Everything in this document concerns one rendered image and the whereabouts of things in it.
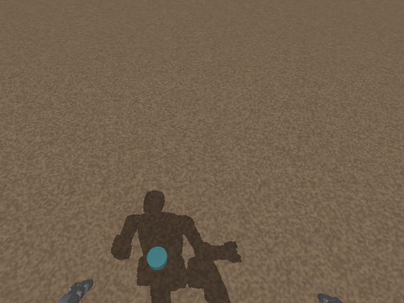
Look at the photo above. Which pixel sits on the left robot hand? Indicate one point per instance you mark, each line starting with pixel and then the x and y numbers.
pixel 76 292

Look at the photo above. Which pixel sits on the tin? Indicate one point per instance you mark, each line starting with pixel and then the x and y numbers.
pixel 157 258

